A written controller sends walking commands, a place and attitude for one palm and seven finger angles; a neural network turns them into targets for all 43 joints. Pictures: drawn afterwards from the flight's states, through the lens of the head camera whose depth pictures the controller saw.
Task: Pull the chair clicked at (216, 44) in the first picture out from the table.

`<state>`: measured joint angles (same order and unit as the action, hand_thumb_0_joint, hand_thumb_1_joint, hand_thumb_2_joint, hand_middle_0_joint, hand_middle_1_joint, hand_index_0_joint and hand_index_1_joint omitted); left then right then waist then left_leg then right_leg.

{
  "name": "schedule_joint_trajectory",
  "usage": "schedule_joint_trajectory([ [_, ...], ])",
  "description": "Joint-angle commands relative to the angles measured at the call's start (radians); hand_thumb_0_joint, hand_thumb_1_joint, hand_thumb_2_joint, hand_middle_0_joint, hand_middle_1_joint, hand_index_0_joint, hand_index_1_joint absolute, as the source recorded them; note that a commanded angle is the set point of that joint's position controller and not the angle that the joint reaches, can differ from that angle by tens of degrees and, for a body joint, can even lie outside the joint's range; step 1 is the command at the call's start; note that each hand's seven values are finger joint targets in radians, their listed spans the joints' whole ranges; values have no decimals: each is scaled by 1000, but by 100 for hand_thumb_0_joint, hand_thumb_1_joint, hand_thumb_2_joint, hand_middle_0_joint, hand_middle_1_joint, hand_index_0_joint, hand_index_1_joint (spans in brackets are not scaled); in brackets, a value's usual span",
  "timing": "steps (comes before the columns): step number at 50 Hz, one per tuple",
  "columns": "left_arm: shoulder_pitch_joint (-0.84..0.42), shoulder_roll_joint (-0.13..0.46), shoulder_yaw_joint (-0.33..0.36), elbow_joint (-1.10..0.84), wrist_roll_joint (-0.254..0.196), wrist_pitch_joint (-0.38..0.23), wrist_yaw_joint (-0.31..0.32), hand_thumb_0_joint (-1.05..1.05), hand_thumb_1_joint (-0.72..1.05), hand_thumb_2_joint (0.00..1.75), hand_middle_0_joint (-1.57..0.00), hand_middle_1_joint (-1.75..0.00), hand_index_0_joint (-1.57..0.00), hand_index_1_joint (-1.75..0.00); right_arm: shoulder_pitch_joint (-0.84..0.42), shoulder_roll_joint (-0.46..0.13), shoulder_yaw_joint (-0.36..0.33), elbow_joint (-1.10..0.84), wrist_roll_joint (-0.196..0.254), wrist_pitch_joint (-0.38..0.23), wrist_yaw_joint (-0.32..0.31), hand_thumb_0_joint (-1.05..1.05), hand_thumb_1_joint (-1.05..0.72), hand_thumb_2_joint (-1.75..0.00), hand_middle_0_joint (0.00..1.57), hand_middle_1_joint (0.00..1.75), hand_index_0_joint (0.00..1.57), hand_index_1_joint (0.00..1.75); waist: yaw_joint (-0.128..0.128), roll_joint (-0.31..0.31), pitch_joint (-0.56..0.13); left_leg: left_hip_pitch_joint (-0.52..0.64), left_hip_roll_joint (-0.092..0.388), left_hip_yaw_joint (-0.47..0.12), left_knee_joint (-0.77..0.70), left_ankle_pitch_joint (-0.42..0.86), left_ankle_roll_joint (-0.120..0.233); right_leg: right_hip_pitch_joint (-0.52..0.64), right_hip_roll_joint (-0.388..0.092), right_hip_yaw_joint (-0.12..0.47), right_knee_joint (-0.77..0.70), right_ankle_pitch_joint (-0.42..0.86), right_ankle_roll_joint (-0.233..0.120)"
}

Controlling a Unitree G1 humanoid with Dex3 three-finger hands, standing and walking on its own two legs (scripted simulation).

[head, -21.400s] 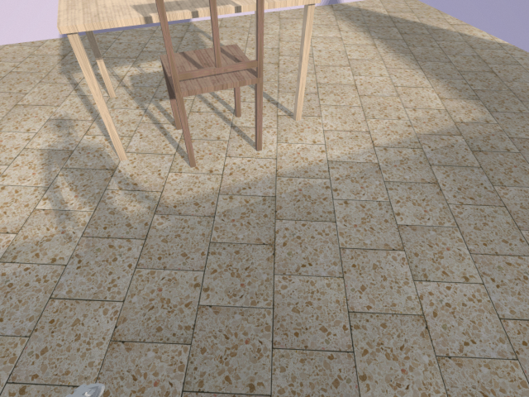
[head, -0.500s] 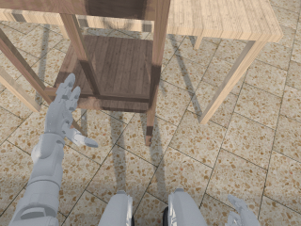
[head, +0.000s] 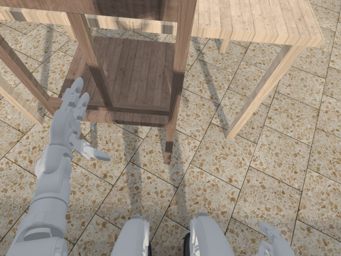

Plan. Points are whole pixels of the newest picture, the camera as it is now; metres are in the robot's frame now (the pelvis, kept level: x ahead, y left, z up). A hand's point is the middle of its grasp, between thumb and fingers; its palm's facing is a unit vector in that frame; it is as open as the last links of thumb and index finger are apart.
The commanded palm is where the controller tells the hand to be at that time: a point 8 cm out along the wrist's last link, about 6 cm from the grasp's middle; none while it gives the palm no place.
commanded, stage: push the fingers through the gap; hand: left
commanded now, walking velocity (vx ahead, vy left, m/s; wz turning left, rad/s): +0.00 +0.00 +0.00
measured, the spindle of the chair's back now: (96, 69) +0.54 +0.19 +0.05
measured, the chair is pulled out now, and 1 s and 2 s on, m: -0.02 -0.02 -0.02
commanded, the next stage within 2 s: hook a spindle and tug to test in 1.40 s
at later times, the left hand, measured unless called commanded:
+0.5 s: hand (100, 105) +0.45 +0.17 +0.02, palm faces -0.07 -1.00 -0.04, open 16.9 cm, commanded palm +0.43 +0.22 +0.03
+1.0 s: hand (101, 93) +0.49 +0.18 +0.02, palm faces -0.08 -1.00 -0.02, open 16.9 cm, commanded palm +0.47 +0.22 +0.02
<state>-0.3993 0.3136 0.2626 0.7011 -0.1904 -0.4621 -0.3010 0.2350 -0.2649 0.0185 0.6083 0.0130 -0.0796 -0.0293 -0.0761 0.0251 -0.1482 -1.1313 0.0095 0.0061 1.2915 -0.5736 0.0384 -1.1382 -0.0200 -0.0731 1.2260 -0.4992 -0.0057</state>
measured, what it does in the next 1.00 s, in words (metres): stands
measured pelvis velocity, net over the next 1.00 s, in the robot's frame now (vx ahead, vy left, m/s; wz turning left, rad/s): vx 0.00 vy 0.00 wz -0.02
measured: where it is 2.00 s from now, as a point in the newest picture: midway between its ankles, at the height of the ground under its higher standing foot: outside the picture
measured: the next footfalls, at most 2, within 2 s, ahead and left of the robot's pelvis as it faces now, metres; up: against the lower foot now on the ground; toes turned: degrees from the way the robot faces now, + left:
none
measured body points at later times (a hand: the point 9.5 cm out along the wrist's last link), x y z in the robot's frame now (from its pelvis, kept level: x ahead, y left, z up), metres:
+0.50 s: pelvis +0.00 +0.00 +0.00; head +0.15 +0.01 +0.42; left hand +0.45 +0.23 +0.02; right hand +0.07 -0.27 -0.12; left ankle +0.02 +0.09 -0.62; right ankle +0.04 -0.12 -0.62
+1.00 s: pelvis +0.00 +0.00 -0.01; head +0.16 +0.02 +0.41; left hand +0.49 +0.23 +0.03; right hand +0.05 -0.27 -0.13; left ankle +0.02 +0.09 -0.62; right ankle +0.04 -0.12 -0.62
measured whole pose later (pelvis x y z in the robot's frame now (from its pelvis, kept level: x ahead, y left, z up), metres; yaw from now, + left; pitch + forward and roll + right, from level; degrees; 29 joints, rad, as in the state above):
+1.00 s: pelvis +0.00 +0.00 -0.01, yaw -1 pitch +27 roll -3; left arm -0.79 0.45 0.37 1.05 -0.13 -0.48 -0.32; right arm 0.28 -0.27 0.03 0.63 -0.01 0.01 0.00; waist -0.15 0.04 -0.14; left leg -1.24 0.02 0.00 1.34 -0.58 0.04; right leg -1.24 0.00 -0.07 1.25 -0.49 -0.01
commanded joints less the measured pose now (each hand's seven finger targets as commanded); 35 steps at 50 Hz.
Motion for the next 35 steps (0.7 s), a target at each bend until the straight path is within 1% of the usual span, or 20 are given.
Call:
schedule_joint_trajectory([
  [1,-311,223,77,-202,-14,-75,0,0,-50,30,-6,-8,-6,-8,103,-164,-66,-90,-7,-32,-6,0,-90,-90,20,30,20,30,-1,71,-490,342,-1,-71,-175,418,-33,242,30,39,-128,262,-30],
  [2,-313,194,52,-190,-18,-67,-4,0,-50,30,-6,-8,-6,-8,99,-160,-64,-90,-6,-28,-3,0,-90,-90,20,30,20,30,-11,69,-482,338,-1,-69,-172,421,-32,240,30,38,-130,271,-27],
  [4,-312,206,66,-152,-18,-57,-9,0,-50,30,-6,-8,-6,-8,102,-162,-65,-87,-3,-19,-1,0,-90,-90,20,30,20,30,-12,43,-453,302,-1,-63,-172,391,-29,248,31,40,-137,261,-26],
  [7,-369,216,65,-112,-8,-48,-5,0,-50,30,-6,-8,-6,-8,110,-168,-63,-84,-2,-8,0,0,-90,-90,20,30,20,30,-22,43,-435,285,0,-69,-173,365,-28,222,33,37,-132,236,-27],
  [8,-390,196,50,-106,-6,-47,-4,0,-50,30,-6,-8,-6,-8,111,-164,-62,-84,-3,-7,1,0,-90,-90,20,30,20,30,-26,61,-434,289,-2,-67,-173,362,-28,213,32,37,-135,230,-26],
  [10,-437,204,50,-105,-1,-58,7,0,-50,30,-6,-8,-6,-8,123,-168,-63,-80,-4,-3,0,0,-90,-90,20,30,20,30,-36,51,-444,299,0,-71,-167,371,-27,202,35,36,-130,231,-27],
  [12,-474,222,59,-125,8,-73,16,0,-50,30,-6,-8,-6,-8,130,-169,-66,-74,-9,-2,2,0,-90,-90,20,30,20,30,-29,93,-490,344,2,-79,-168,401,-35,196,32,34,-126,239,-29],
  [13,-476,210,54,-124,6,-76,19,0,-50,30,-6,-8,-6,-8,132,-166,-65,-71,-11,0,4,0,-90,-90,20,30,20,30,-33,101,-497,359,2,-78,-165,417,-36,192,33,33,-127,248,-29],
  [15,-477,228,70,-79,9,-76,23,0,-50,30,-6,-8,-6,-8,142,-169,-64,-63,-12,6,4,0,-90,-90,20,30,20,30,-43,60,-487,324,2,-73,-155,421,-29,205,36,36,-125,267,-26],
  [16,-476,260,100,-43,15,-73,26,0,-50,30,-6,-8,-6,-8,146,-171,-63,-56,-13,11,3,0,-90,-90,20,30,20,30,-38,47,-471,296,2,-70,-154,409,-29,214,34,38,-123,268,-25],
  [19,-516,284,118,-16,21,-72,24,0,-50,30,-6,-8,-6,-8,152,-172,-60,-55,-15,22,6,0,-90,-90,20,30,20,30,-41,45,-476,264,-2,-62,-151,392,-23,241,34,46,-126,274,-23],
  [21,-532,292,116,-36,25,-80,18,0,-50,30,-6,-8,-6,-8,157,-170,-59,-64,-16,24,9,0,-90,-90,20,30,20,30,-32,89,-518,299,-2,-63,-153,420,-27,244,34,47,-120,286,-26],
  [23,-530,271,102,-44,21,-83,15,0,-50,30,-6,-8,-6,-8,160,-168,-62,-62,-16,29,12,0,-90,-90,20,30,20,30,-38,96,-528,328,2,-66,-151,462,-28,238,35,43,-121,313,-26],
  [25,-515,259,97,-20,13,-78,7,0,-50,30,-6,-8,-6,-8,171,-169,-63,-62,-15,30,15,0,-90,-90,20,30,20,30,-45,65,-524,320,4,-69,-150,471,-25,246,39,43,-123,323,-25],
  [28,-522,271,108,-1,16,-73,7,0,-50,30,-6,-8,-6,-8,176,-170,-64,-54,-16,39,17,0,-90,-90,20,30,20,30,-42,70,-505,303,3,-64,-156,443,-25,247,37,46,-131,309,-23],
  [30,-559,255,93,18,19,-73,10,0,-50,30,-6,-8,-6,-8,178,-168,-63,-52,-16,41,18,0,-90,-90,20,30,20,30,-58,65,-487,288,3,-62,-151,417,-20,225,39,46,-132,291,-21],
  [31,-579,293,124,42,23,-76,15,0,-50,30,-6,-8,-6,-8,185,-173,-62,-44,-18,43,16,0,-90,-90,20,30,20,30,-56,42,-473,262,2,-62,-150,400,-19,235,38,47,-132,283,-21],
  [33,-630,313,132,63,31,-85,17,0,-50,30,-6,-8,-6,-8,184,-172,-59,-40,-21,46,14,0,-90,-90,20,30,20,30,-64,54,-458,236,-1,-58,-145,366,-16,229,36,53,-133,262,-20],
  [34,-646,303,126,67,34,-91,15,0,-50,30,-6,-8,-6,-8,186,-171,-58,-40,-22,45,15,0,-90,-90,20,30,20,30,-66,57,-466,243,-2,-58,-143,366,-15,226,37,55,-135,260,-20],
  [35,-674,323,137,57,34,-101,14,0,-50,30,-6,-8,-6,-8,190,-172,-58,-41,-24,43,14,0,-90,-90,20,30,20,30,-66,71,-485,252,-1,-58,-138,371,-14,224,39,56,-128,262,-22],
])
